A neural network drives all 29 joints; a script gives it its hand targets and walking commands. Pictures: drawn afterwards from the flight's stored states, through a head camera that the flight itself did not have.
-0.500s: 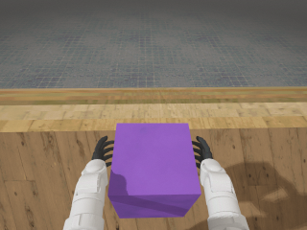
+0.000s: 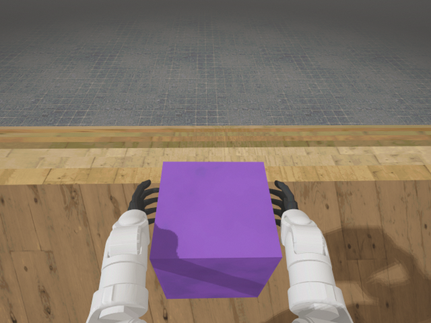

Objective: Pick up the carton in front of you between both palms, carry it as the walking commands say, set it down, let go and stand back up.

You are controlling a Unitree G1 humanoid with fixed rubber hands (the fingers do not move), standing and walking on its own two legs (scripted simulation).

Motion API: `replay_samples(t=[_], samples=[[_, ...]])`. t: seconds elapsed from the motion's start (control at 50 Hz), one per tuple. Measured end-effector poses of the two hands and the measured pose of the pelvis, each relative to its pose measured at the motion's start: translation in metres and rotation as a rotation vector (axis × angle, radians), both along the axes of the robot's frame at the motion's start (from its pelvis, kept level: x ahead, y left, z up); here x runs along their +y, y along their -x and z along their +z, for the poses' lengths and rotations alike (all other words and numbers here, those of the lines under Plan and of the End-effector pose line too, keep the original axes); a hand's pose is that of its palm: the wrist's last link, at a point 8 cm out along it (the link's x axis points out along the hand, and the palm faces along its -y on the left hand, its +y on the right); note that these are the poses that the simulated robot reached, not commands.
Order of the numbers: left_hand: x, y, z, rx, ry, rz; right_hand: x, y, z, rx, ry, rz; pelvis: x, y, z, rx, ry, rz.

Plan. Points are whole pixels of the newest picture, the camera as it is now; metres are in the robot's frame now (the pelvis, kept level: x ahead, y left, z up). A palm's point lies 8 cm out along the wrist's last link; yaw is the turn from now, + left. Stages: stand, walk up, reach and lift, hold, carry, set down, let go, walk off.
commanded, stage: reach and lift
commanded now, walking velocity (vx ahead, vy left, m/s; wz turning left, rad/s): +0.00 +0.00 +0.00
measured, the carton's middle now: (213, 233) +0.30 +0.00 -0.04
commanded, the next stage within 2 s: hold in 0.56 s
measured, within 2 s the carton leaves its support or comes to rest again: neither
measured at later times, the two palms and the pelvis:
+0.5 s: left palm (136, 212) +0.31 +0.15 +0.04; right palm (288, 212) +0.30 -0.15 +0.04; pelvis +0.02 +0.00 +0.01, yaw +0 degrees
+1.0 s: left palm (133, 212) +0.30 +0.15 +0.06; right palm (291, 211) +0.29 -0.15 +0.05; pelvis +0.01 +0.00 +0.01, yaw +0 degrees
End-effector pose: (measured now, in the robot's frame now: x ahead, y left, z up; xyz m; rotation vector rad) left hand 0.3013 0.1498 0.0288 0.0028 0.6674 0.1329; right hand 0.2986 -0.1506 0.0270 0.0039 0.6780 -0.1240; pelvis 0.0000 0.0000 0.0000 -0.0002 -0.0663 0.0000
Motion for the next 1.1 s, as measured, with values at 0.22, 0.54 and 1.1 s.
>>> replay_samples(t=[0.22, 0.54, 1.1], samples=[[0.001, -0.004, 0.004, 0.003, -0.015, -0.012, 0.001, -0.004, 0.005, 0.003, 0.018, 0.010, 0.000, -0.012, 0.004, -0.005, 0.001, 0.001], [0.002, -0.004, 0.011, 0.005, -0.026, -0.021, 0.002, -0.003, 0.012, 0.004, 0.029, 0.014, 0.002, -0.020, 0.006, -0.017, 0.001, -0.001], [0.003, 0.005, 0.027, -0.014, -0.006, 0.001, 0.002, 0.004, 0.028, -0.015, 0.010, 0.005, 0.001, -0.005, 0.005, -0.056, 0.001, -0.001]])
